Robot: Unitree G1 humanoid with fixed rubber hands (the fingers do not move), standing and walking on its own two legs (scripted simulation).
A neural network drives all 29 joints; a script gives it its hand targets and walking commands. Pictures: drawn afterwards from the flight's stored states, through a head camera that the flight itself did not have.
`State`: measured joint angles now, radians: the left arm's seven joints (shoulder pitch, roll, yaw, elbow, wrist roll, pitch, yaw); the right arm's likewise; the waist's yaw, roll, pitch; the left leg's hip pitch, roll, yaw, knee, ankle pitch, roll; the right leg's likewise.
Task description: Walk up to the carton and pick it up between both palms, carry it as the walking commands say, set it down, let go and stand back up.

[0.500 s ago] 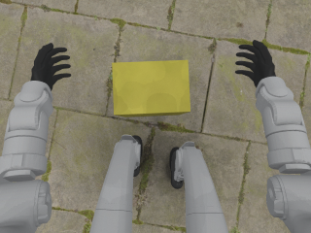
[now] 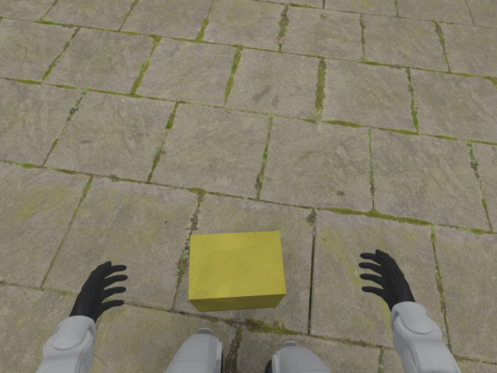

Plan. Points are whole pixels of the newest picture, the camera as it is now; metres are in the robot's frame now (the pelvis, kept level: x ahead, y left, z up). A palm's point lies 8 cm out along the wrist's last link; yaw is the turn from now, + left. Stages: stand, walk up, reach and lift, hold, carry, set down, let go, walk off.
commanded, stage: let go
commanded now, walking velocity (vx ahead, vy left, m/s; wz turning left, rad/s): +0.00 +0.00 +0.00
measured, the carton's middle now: (236, 274) +0.39 +0.05 -0.59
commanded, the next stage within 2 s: stand in 0.56 s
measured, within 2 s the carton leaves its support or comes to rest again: neither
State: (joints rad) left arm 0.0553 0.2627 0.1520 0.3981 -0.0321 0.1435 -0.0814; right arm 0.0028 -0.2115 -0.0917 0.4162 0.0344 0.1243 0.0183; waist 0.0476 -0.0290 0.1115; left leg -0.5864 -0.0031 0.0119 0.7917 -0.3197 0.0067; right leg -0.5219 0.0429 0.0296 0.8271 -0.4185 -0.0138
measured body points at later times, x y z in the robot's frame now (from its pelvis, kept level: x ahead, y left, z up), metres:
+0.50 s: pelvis +0.00 -0.01 +0.02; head +0.03 +0.00 +0.47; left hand +0.18 +0.25 -0.05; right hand +0.18 -0.25 -0.05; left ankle +0.05 +0.12 -0.70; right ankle +0.00 -0.10 -0.70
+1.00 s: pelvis +0.02 -0.01 +0.02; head -0.06 +0.00 +0.47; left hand +0.16 +0.26 -0.07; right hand +0.17 -0.27 -0.05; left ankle +0.05 +0.12 -0.70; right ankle +0.00 -0.10 -0.70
